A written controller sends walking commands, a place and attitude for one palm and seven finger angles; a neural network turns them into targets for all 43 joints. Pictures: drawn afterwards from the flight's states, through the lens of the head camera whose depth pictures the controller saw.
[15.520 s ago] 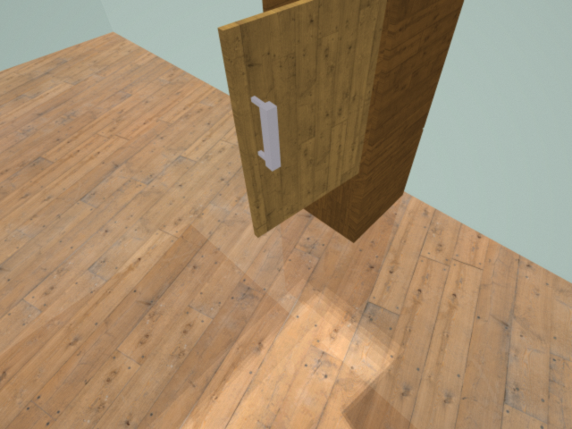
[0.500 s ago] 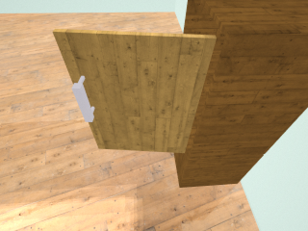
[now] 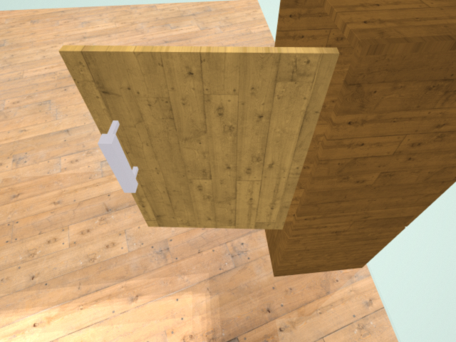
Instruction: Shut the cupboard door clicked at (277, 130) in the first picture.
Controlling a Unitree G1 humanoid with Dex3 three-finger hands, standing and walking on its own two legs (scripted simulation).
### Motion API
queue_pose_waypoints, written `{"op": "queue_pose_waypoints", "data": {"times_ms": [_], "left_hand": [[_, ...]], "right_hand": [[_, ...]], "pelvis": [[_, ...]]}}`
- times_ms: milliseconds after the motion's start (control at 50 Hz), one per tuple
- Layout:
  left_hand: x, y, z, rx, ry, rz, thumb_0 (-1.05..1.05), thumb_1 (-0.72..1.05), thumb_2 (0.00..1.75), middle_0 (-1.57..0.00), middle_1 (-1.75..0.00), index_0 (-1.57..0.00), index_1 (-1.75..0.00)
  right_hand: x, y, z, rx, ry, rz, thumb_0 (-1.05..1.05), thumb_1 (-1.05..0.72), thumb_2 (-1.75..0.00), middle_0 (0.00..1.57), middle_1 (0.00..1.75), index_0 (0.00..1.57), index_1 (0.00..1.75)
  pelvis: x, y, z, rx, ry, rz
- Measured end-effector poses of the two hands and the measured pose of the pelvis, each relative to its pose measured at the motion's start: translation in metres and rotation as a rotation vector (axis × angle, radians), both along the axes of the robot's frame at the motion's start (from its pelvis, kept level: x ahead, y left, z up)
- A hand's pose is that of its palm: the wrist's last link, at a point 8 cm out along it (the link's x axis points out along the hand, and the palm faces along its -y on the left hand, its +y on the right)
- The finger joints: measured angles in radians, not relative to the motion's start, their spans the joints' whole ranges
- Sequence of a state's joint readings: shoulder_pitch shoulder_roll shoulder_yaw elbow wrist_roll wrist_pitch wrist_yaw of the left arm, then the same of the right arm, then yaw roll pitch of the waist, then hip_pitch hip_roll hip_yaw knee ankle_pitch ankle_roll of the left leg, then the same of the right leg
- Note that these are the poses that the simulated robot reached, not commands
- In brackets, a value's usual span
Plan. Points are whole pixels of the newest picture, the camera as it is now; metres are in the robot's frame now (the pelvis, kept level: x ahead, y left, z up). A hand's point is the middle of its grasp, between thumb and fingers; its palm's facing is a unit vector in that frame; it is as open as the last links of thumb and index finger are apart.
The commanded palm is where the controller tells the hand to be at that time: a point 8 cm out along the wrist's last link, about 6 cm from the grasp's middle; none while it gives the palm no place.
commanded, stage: come to a stop and stand still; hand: left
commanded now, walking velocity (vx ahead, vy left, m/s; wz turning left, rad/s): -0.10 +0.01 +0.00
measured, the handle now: (123, 158) +0.45 +0.25 +0.04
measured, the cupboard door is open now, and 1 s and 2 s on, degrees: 83 83 83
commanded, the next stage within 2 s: look again from close up in 0.74 s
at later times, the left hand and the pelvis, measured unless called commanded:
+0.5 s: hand out of the picture +0.00 +0.16 -0.16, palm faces +0.02 -0.97 -0.25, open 7.4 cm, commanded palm none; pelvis -0.04 -0.03 +0.00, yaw +1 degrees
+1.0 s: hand out of the picture +0.05 +0.23 -0.14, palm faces -0.01 -0.94 -0.33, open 7.4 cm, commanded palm none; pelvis -0.04 -0.01 +0.01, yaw +1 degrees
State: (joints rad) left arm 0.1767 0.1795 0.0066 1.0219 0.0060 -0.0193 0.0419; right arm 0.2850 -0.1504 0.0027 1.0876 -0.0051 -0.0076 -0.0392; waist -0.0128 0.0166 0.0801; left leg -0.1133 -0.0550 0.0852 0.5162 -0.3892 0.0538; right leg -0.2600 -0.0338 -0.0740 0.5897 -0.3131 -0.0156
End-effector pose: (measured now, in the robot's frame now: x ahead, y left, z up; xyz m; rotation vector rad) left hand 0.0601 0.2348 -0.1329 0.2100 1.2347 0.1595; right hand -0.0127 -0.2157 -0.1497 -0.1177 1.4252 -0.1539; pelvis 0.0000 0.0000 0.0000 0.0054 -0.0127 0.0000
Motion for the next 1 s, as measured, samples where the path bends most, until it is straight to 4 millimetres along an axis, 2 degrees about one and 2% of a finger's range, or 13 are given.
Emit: {"op": "queue_pose_waypoints", "data": {"times_ms": [100, 180, 280, 460, 580, 680, 820, 900, 1000], "left_hand": [[0.011, -0.007, 0.0, -0.015, -0.014, -0.007, 0.01, 0.91, 0.9, -0.2, -0.3, -0.2, -0.3], [0.006, -0.014, 0.0, -0.029, -0.018, -0.002, 0.01, 0.91, 0.9, -0.2, -0.3, -0.2, -0.3], [-0.013, -0.02, 0.001, -0.015, -0.015, -0.01, 0.01, 0.91, 0.9, -0.2, -0.3, -0.2, -0.3], [-0.064, -0.029, 0.004, 0.001, 0.028, 0.02, 0.01, 0.91, 0.9, -0.2, -0.3, -0.2, -0.3], [-0.079, -0.023, 0.006, 0.007, 0.043, 0.033, 0.01, 0.9, 0.9, -0.2, -0.3, -0.2, -0.3], [-0.074, -0.008, 0.01, 0.027, 0.033, 0.024, 0.01, 0.9, 0.9, -0.2, -0.3, -0.2, -0.3], [-0.051, 0.017, 0.018, 0.065, -0.003, -0.002, 0.01, 0.9, 0.9, -0.2, -0.3, -0.2, -0.3], [-0.035, 0.028, 0.023, 0.082, -0.028, -0.018, 0.01, 0.9, 0.9, -0.2, -0.3, -0.2, -0.3], [-0.017, 0.038, 0.027, 0.094, -0.056, -0.036, 0.01, 0.9, 0.9, -0.2, -0.3, -0.2, -0.3]], "right_hand": [[0.017, -0.005, 0.007, -0.03, -0.057, 0.004, 0.01, -0.93, -0.9, 0.2, 0.3, 0.21, 0.3], [0.02, -0.012, 0.011, -0.041, -0.081, 0.018, 0.01, -0.93, -0.9, 0.2, 0.3, 0.2, 0.3], [0.024, -0.026, 0.013, -0.043, -0.144, 0.029, 0.01, -0.92, -0.9, 0.2, 0.3, 0.21, 0.3], [0.036, -0.054, 0.012, -0.047, -0.195, 0.066, 0.0, -0.91, -0.9, 0.2, 0.3, 0.2, 0.3], [0.028, -0.067, 0.018, -0.07, -0.177, 0.09, 0.0, -0.91, -0.9, 0.2, 0.3, 0.2, 0.3], [0.016, -0.078, 0.023, -0.098, -0.142, 0.094, 0.0, -0.91, -0.9, 0.2, 0.3, 0.21, 0.3], [0.003, -0.085, 0.028, -0.131, -0.1, 0.091, 0.0, -0.91, -0.9, 0.2, 0.3, 0.21, 0.3], [0.007, -0.083, 0.03, -0.138, -0.099, 0.095, 0.0, -0.91, -0.9, 0.2, 0.3, 0.21, 0.3], [0.023, -0.077, 0.032, -0.139, -0.13, 0.106, 0.0, -0.91, -0.9, 0.2, 0.3, 0.21, 0.3]], "pelvis": [[-0.003, -0.001, 0.003, 0.009, -0.003, -0.011], [-0.009, -0.004, 0.005, 0.013, -0.01, -0.017], [-0.018, -0.014, 0.003, 0.029, -0.01, -0.005], [-0.032, -0.03, 0.002, 0.005, -0.006, 0.017], [-0.04, -0.033, 0.005, -0.003, -0.004, 0.024], [-0.044, -0.031, 0.007, -0.007, -0.001, 0.025], [-0.043, -0.023, 0.009, -0.008, 0.001, 0.021], [-0.039, -0.017, 0.011, -0.007, -0.002, 0.019], [-0.035, -0.011, 0.012, -0.006, -0.008, 0.015]]}}
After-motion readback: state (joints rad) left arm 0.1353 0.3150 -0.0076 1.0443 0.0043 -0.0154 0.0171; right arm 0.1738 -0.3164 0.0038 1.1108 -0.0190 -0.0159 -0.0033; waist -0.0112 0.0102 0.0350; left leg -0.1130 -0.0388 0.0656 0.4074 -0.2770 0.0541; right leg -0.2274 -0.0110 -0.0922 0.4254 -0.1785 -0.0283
